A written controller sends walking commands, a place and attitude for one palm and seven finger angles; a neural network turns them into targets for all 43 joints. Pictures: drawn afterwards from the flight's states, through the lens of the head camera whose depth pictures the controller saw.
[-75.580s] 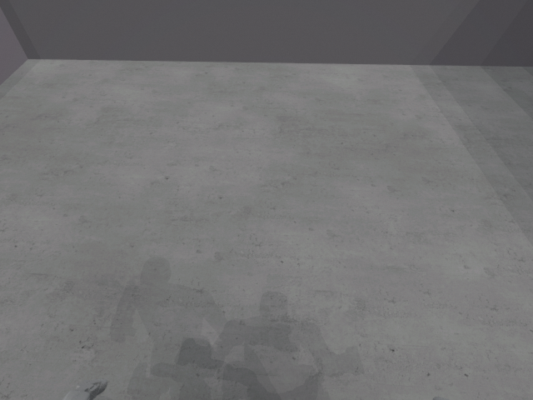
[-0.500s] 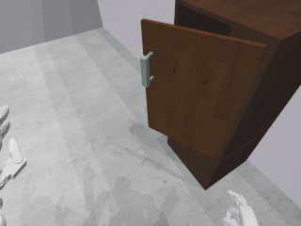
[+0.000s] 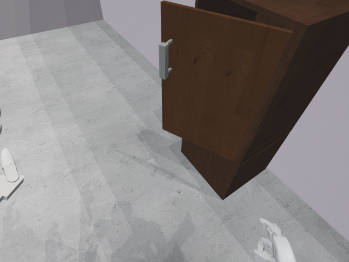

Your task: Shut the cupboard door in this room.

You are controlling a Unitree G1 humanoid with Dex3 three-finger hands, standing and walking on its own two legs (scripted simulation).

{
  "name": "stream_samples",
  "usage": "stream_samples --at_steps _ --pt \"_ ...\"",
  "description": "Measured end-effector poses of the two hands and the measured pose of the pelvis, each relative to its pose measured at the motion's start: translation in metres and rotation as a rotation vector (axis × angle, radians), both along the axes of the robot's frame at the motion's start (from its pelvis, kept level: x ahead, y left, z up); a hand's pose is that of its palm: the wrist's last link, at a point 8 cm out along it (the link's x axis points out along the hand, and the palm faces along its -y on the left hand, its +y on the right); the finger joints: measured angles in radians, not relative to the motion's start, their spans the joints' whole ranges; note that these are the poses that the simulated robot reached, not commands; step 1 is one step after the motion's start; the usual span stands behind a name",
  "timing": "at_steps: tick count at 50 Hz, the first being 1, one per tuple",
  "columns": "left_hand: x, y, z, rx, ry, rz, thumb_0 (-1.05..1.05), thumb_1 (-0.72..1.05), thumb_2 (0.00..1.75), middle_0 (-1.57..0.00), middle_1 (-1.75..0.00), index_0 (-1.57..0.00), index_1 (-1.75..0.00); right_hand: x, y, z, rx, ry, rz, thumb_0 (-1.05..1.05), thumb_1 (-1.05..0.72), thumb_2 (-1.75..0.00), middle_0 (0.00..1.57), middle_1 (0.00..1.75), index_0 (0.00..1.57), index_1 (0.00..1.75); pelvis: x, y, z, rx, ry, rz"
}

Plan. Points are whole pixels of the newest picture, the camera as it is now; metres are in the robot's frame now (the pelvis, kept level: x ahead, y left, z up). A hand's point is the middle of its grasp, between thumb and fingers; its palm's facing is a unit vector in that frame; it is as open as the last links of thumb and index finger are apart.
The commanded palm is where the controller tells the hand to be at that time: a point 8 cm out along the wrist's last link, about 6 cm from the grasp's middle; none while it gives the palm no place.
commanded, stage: step back with the hand held close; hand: left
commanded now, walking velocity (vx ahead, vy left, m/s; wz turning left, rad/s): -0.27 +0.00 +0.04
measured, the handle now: (166, 59) +0.74 +0.08 +0.08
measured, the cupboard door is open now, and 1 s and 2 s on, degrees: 26 26 26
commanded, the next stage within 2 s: stop stepping back and stand still in 0.44 s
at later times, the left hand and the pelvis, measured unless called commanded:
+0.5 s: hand out of the picture +0.04 +0.29 +0.16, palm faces +0.55 -0.70 -0.45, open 7.4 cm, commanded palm -0.02 +0.32 +0.19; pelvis -0.12 +0.00 -0.01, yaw +6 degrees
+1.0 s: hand out of the picture -0.02 +0.28 +0.18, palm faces +0.47 -0.79 -0.39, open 7.4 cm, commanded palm -0.08 +0.31 +0.19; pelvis -0.22 +0.01 +0.01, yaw +0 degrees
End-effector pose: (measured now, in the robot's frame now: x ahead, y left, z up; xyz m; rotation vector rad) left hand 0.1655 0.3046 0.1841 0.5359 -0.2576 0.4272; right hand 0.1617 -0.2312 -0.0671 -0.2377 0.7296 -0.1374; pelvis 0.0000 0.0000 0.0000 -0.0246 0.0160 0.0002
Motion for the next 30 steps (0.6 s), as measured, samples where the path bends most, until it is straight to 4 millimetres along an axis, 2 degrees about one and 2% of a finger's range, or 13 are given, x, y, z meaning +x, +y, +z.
stream_samples --at_steps 3,6,11,14,18,23,26,30 --pt "-0.016 -0.008 -0.005 -0.009 0.019 -0.037 0.02 0.89 0.89 -0.21 -0.30 -0.21 -0.30 -0.018 -0.003 -0.001 -0.005 0.011 -0.005 0.01 -0.90 -0.89 0.21 0.30 0.21 0.30 -0.015 -0.002 -0.001 -0.005 -0.006 0.008" --pt "-0.036 -0.010 0.000 0.025 0.001 -0.064 0.02 0.89 0.89 -0.22 -0.30 -0.21 -0.30 -0.036 -0.006 0.002 -0.025 0.013 -0.017 0.01 -0.90 -0.89 0.21 0.30 0.21 0.30 -0.027 -0.002 -0.002 -0.008 -0.012 0.015" --pt "-0.066 0.004 0.020 0.106 -0.084 -0.024 0.02 0.89 0.89 -0.22 -0.30 -0.21 -0.30 -0.060 -0.009 0.006 -0.067 0.006 -0.014 0.01 -0.90 -0.89 0.21 0.30 0.21 0.30 -0.047 0.002 -0.002 -0.022 -0.021 0.033" --pt "-0.083 0.014 0.025 0.126 -0.121 0.021 0.01 0.89 0.89 -0.22 -0.30 -0.21 -0.30 -0.071 -0.009 0.003 -0.070 -0.008 0.001 0.01 -0.90 -0.90 0.20 0.30 0.21 0.30 -0.063 0.003 -0.005 -0.028 -0.033 0.056" --pt "-0.111 0.018 0.019 0.126 -0.119 0.063 0.01 0.89 0.89 -0.21 -0.30 -0.21 -0.30 -0.081 -0.005 -0.008 -0.048 -0.020 0.032 0.01 -0.90 -0.90 0.20 0.30 0.21 0.30 -0.084 0.001 -0.013 -0.025 -0.046 0.099" --pt "-0.158 0.015 0.000 0.077 -0.044 0.104 0.01 0.89 0.89 -0.21 -0.30 -0.21 -0.30 -0.095 0.005 -0.013 -0.017 -0.005 0.079 0.01 -0.91 -0.90 0.20 0.30 0.21 0.30 -0.113 -0.001 -0.015 0.001 -0.049 0.121" --pt "-0.183 0.016 -0.005 0.031 -0.047 0.105 0.01 0.89 0.89 -0.21 -0.30 -0.21 -0.30 -0.110 0.014 -0.010 -0.032 0.041 0.109 0.01 -0.91 -0.90 0.20 0.30 0.21 0.30 -0.128 0.004 -0.011 0.031 -0.047 0.108" --pt "-0.204 0.028 0.003 0.020 -0.155 0.083 0.02 0.89 0.89 -0.22 -0.30 -0.21 -0.30 -0.130 0.030 0.001 -0.080 0.019 0.138 0.01 -0.91 -0.90 0.21 0.30 0.21 0.30 -0.151 0.014 -0.012 0.019 -0.015 0.117"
